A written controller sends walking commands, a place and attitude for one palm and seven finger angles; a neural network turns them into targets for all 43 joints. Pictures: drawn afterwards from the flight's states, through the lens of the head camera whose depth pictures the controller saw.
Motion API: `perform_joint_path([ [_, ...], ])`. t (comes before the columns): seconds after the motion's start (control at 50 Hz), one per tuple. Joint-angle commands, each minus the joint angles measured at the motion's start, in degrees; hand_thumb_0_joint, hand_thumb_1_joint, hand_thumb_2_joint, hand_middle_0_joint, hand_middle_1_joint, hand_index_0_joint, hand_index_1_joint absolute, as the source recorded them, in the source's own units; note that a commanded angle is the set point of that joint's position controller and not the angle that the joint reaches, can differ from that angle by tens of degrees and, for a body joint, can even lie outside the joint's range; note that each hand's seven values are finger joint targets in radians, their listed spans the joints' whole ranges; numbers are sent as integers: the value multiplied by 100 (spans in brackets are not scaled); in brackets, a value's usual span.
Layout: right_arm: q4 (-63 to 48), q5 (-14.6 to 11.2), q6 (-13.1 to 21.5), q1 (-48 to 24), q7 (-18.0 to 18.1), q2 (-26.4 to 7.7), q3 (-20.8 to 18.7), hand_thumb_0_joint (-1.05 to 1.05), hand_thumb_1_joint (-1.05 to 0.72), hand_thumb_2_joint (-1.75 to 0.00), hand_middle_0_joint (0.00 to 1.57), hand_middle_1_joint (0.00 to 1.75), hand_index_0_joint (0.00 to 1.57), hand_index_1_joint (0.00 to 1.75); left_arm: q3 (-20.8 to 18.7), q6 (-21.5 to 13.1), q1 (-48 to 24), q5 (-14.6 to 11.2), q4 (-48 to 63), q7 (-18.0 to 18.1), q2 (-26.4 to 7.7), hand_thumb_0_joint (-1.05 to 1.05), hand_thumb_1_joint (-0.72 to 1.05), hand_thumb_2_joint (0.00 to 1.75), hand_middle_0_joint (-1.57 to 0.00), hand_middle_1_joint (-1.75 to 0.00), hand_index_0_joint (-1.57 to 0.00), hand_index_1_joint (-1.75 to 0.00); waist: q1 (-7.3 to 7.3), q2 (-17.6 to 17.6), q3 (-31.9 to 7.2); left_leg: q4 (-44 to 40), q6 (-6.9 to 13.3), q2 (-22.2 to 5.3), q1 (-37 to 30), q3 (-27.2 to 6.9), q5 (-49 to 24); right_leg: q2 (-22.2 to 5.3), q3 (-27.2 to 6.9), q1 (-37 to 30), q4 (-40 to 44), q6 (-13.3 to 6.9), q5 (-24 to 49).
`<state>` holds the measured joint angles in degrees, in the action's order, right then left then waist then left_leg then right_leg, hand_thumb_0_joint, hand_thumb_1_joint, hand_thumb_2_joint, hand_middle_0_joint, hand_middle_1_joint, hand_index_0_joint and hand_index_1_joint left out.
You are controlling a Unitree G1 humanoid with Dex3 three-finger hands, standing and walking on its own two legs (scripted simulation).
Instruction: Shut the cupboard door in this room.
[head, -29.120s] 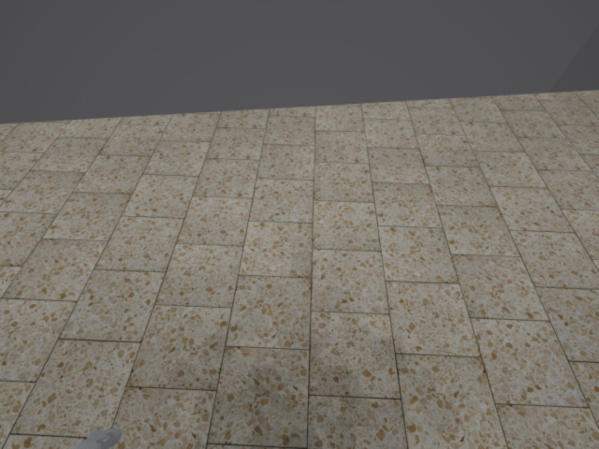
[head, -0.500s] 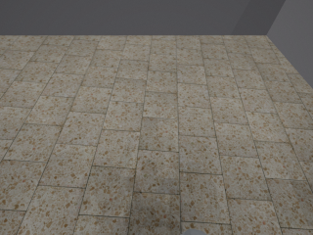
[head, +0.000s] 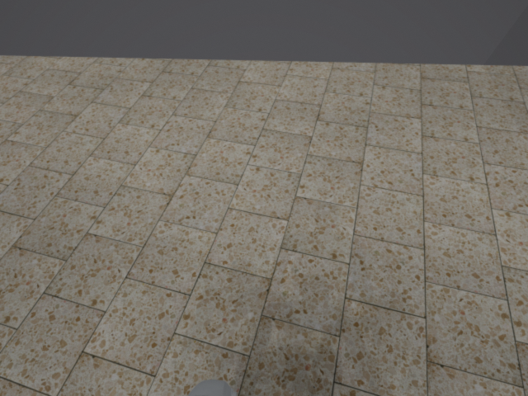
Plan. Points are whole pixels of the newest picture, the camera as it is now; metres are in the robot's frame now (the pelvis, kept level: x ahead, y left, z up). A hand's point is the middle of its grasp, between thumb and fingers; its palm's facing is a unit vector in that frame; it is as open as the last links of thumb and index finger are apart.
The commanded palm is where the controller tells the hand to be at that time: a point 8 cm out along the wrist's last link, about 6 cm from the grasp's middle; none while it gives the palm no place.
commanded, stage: turn or walk to find it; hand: left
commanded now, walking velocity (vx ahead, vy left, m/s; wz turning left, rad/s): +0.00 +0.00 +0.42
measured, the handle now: out of the picture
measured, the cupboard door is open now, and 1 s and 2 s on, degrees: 80 80 80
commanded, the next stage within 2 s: none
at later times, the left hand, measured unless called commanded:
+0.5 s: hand out of the picture +0.02 +0.27 -0.17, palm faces +0.23 -0.94 -0.24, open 7.4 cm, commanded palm none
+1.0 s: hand out of the picture -0.06 +0.19 -0.16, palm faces +0.44 -0.86 -0.25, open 7.4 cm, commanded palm none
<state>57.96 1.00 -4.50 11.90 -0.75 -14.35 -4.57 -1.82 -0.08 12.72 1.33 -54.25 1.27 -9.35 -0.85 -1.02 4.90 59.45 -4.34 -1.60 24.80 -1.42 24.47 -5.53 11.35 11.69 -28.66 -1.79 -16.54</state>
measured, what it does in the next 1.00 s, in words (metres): steps on the spot, turning left: left foot, then right foot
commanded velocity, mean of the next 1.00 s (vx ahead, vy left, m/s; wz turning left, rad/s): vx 0.00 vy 0.00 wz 0.42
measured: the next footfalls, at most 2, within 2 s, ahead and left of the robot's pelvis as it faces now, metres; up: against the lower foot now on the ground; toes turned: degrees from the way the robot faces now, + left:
left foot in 0.18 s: +0.01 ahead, +0.15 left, +0.00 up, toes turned +9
right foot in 0.66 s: +0.05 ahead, -0.08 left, +0.00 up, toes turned +12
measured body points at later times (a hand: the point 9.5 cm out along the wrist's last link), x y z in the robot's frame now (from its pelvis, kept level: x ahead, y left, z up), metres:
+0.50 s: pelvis -0.02 +0.04 +0.00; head +0.01 +0.06 +0.45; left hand +0.00 +0.32 -0.15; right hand +0.11 -0.18 -0.14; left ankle -0.03 +0.14 -0.74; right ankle +0.01 -0.11 -0.68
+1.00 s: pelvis -0.03 +0.00 +0.00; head +0.01 +0.00 +0.45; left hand -0.08 +0.24 -0.14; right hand +0.11 -0.23 -0.16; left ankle -0.13 +0.13 -0.68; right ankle +0.02 -0.09 -0.74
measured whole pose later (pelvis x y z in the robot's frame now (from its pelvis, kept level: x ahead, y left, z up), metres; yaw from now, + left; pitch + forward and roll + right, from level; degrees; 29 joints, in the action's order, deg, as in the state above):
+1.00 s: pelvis -0.03 +0.00 +0.00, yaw +26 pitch +0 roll +2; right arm 58.4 0.9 -4.5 12.6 -0.9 -13.8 -4.5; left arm -2.2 0.3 12.9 1.6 -54.5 1.1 -9.8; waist -0.3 -0.4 4.9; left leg 53.2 -4.2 -2.1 21.8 -0.3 25.7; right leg -6.8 12.6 13.2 -29.0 -1.2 -15.3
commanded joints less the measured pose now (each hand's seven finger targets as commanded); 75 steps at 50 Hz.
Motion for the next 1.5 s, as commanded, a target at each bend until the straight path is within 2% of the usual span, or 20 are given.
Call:
perform_joint_path([
  [0.0, -554, -48, 183, -553, -6, -173, 51, 0, -90, -90, 20, 30, 20, 30, -333, -63, 533, 40, 146, 62, -1394, 0, 90, 90, -20, -30, -20, -30, 393, 1205, -535, -975, 41, 4, 123, 357, 271, -1455, -951, -884, 694, -640, 3061],
  [0.12, -490, -55, 326, -95, 11, -321, 66, 0, -90, -90, 20, 30, 20, 30, -394, 22, 313, -18, 48, 42, -1484, 0, 90, 90, -20, -30, -20, -30, 46, 1032, -827, -3440, 243, 3, -1448, 658, -1116, -1378, -439, -332, -214, -144, 2424],
  [0.14, -478, -26, 386, 82, 16, -714, -19, 0, -90, -90, 20, 30, 20, 30, -364, 65, 384, -63, 123, 20, -1285, 0, 90, 90, -20, -30, -20, -30, -56, 29, -993, -3874, 482, -616, -2340, -110, -2067, -993, -162, 533, -1049, 191, 1347],
  [0.16, -512, -2, 384, 283, 33, -1247, -147, 0, -90, -90, 20, 30, 20, 30, -250, 94, 310, -78, 287, -22, -919, 0, 90, 90, -20, -30, -20, -30, -164, -1588, -882, -4043, 1070, -1966, -2774, -1731, -3826, -267, -25, 1865, -2202, 578, -1662],
  [0.18, -406, -7, 345, 506, 95, -1372, -174, 0, -90, -90, 20, 30, 20, 30, -183, 175, -23, -30, 399, 16, -900, 0, 90, 90, -20, -30, -20, -30, -330, -1397, -876, -4088, 1509, -2249, -2381, -1868, -4168, -185, -586, 1910, -2885, 572, -2128],
  [0.3, -574, -17, 429, -206, 193, -833, -26, 0, -90, -90, 20, 30, 20, 30, -238, 187, 9, -44, 92, -56, -956, 0, 90, 90, -20, -30, -20, -30, 69, -564, -625, -3995, 1335, -1250, -2071, -862, -4036, -93, -978, 1922, -3498, 677, -728],
  [0.58, -643, 31, 326, -47, 132, -830, -164, 0, -90, -90, 20, 30, 20, 30, -200, 91, -79, -110, 377, -8, -801, 0, 90, 90, -20, -30, -20, -30, 104, -799, -705, -3589, 1262, -882, -1146, -1728, -3267, 407, -805, 230, -394, 563, -233],
  [0.62, -685, -46, 344, 23, 93, -540, -134, 0, -90, -90, 20, 30, 20, 30, -266, -24, 309, -67, 299, 43, -1128, 0, 90, 90, -20, -30, -20, -30, 281, 67, -940, -2764, 762, -361, -168, -1350, -2012, -296, -1347, -1163, 989, 407, 656],
  [0.64, -821, -74, 361, 57, 59, -163, -66, 0, -90, -90, 20, 30, 20, 30, -366, -71, 386, 17, 305, 84, -1605, 0, 90, 90, -20, -30, -20, -30, 312, 1588, -918, -1616, 320, 490, 805, -288, 29, -1749, -2693, -1575, 1184, -188, 1261],
  [0.66, -844, -20, 252, -51, 81, -451, -156, 0, -90, -90, 20, 30, 20, 30, -394, -49, 351, -27, 400, 88, -1647, 0, 90, 90, -20, -30, -20, -30, 396, 1615, -727, -419, 292, 400, 590, -314, 899, -2316, -2861, -542, 1388, -663, 1121],
  [0.68, -745, 12, 159, -121, 70, -461, -192, 0, -90, -90, 20, 30, 20, 30, -401, -28, 23, -35, 469, 105, -1507, 0, 90, 90, -20, -30, -20, -30, 288, 1384, -415, 391, 314, 269, 562, -466, 716, -2082, -2764, 63, 1514, -759, 476],
  [0.76, -414, 29, 92, 360, -34, -302, -166, 0, -90, -90, 20, 30, 20, 30, -261, -56, -515, -31, 614, 84, -1013, 0, 90, 90, -20, -30, -20, -30, -69, 985, -207, 1138, 149, 42, 572, -197, -395, -1239, -1323, 211, 1339, -336, 578],
  [0.98, -539, -66, 225, -453, 2, -119, 52, 0, -90, -90, 20, 30, 20, 30, -389, -42, 560, 49, 123, 52, -1456, 0, 90, 90, -20, -30, -20, -30, 466, 1305, -699, -1474, 81, 40, -12, 461, 378, -1533, -975, -1027, 651, -656, 2810],
  [1.06, -460, -76, 308, -36, 25, -199, 60, 0, -90, -90, 20, 30, 20, 30, -407, 7, 301, 4, 51, 45, -1463, 0, 90, 90, -20, -30, -20, -30, 133, 1166, -869, -3161, 208, 46, -1151, 630, -704, -1448, -603, -543, 11, -266, 2512],
  [1.08, -407, -61, 371, 203, 17, -438, 17, 0, -90, -90, 20, 30, 20, 30, -387, 44, 273, -51, 88, 34, -1349, 0, 90, 90, -20, -30, -20, -30, -43, 529, -1015, -3866, 305, -179, -1944, 397, -1502, -1251, -317, 24, -595, 26, 1920],
  [1.1, -460, 3, 411, 271, 36, -1002, -119, 0, -90, -90, 20, 30, 20, 30, -335, 97, 382, -88, 246, 0, -1012, 0, 90, 90, -20, -30, -20, -30, -83, -1038, -1011, -4083, 834, -1477, -2724, -1292, -2835, -496, 11, 1477, -1652, 475, -211],
  [1.12, -440, -10, 347, 469, 61, -1386, -192, 0, -90, -90, 20, 30, 20, 30, -207, 141, 63, -45, 431, -9, -809, 0, 90, 90, -20, -30, -20, -30, -242, -1553, -813, -4169, 1442, -2288, -2426, -1833, -3958, -196, -263, 1976, -2540, 588, -2089],
  [1.16, -374, 12, 346, 255, 189, -1100, -128, 0, -90, -90, 20, 30, 20, 30, -240, 241, -419, -32, 330, 24, -922, 0, 90, 90, -20, -30, -20, -30, -211, -1331, -435, -4177, 1416, -1841, -1825, -1614, -3564, -194, -953, 2078, -3284, 562, -1566],
  [1.24, -561, -16, 419, -212, 195, -835, -24, 0, -90, -90, 20, 30, 20, 30, -253, 209, -36, -41, 50, -67, -953, 0, 90, 90, -20, -30, -20, -30, 74, -661, -478, -4085, 1249, -1184, -1948, -827, -3692, -93, -937, 1969, -3536, 673, -644],
  [1.48, -630, 46, 346, -35, 153, -868, -155, 0, -90, -90, 20, 30, 20, 30, -184, 133, -334, -94, 403, -27, -775, 0, 90, 90, -20, -30, -20, -30, -41, -891, -698, -3706, 1404, -1075, -1716, -1602, -3824, 310, -849, 1003, -1317, 636, -848],
])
